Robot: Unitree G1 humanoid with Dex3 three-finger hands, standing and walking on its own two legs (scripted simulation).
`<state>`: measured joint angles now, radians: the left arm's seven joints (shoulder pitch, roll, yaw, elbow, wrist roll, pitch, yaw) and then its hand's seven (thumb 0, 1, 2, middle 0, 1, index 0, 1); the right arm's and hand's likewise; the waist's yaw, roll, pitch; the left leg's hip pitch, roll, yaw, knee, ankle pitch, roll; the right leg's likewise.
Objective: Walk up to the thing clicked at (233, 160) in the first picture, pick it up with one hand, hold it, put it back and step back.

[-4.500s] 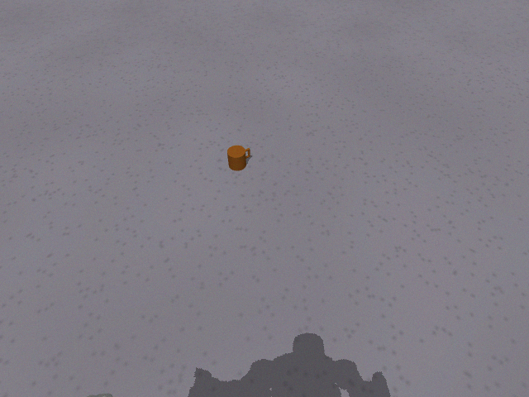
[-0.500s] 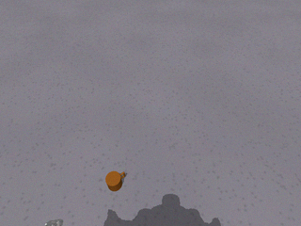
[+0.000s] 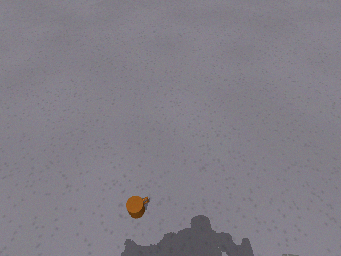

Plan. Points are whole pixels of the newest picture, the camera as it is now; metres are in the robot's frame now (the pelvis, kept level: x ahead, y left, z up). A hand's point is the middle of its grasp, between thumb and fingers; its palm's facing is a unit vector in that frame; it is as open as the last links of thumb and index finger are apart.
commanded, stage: walk up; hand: left
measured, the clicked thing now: (138, 205) +0.48 +0.22 -0.73
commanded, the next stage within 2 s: none
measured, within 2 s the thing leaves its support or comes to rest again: neither
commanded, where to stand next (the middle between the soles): +0.08 +0.00 m, yaw -2 degrees
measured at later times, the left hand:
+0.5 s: hand out of the picture +0.09 +0.25 -0.15, palm faces +0.00 -0.94 -0.33, open 7.4 cm
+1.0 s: hand out of the picture +0.09 +0.26 -0.15, palm faces +0.03 -0.94 -0.34, open 7.4 cm
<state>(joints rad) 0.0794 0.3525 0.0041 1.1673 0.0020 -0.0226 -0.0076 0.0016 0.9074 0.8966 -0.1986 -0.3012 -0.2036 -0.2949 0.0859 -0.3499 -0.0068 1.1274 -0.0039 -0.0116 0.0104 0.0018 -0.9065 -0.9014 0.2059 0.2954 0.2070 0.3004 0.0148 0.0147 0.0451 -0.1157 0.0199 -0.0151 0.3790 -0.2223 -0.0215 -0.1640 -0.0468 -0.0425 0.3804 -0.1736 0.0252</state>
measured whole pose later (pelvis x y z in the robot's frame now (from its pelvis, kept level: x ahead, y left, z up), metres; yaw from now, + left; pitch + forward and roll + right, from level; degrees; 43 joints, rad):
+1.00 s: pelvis +0.02 +0.01 +0.00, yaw +1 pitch -3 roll -1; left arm 0.15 0.34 0.05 1.09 0.04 -0.04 -0.02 0.00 0.91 0.90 -0.20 -0.30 -0.21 -0.30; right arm 0.18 -0.38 -0.04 1.08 -0.04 0.01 0.04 0.00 -0.91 -0.90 0.21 0.30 0.21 0.30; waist 0.01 0.03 0.02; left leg -0.19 0.03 -0.01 0.61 -0.43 0.02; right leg -0.14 -0.04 -0.06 0.40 -0.23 0.00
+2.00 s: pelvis +0.02 +0.04 -0.02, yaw +0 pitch -2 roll +0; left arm 0.26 0.43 0.06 0.92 0.02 0.00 0.00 0.00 0.90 0.90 -0.20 -0.30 -0.21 -0.30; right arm 0.34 -0.38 -0.08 0.88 -0.05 -0.03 0.06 0.00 -0.91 -0.90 0.21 0.30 0.21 0.30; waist -0.04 0.00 0.04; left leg -0.20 -0.03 0.01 0.62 -0.39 0.04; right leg -0.40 -0.03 0.07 0.97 -0.47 -0.03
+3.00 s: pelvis -0.07 +0.00 +0.00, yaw -1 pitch -1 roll -3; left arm 0.35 0.46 0.08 0.94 0.02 0.04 -0.03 0.00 0.91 0.90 -0.20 -0.30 -0.20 -0.29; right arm 0.27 -0.38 -0.06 0.81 -0.06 0.01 0.04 0.00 -0.90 -0.90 0.21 0.30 0.21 0.30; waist 0.00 -0.02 0.06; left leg -0.32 0.03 0.00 0.54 -0.28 0.08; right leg -0.32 0.06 0.03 0.94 -0.51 0.04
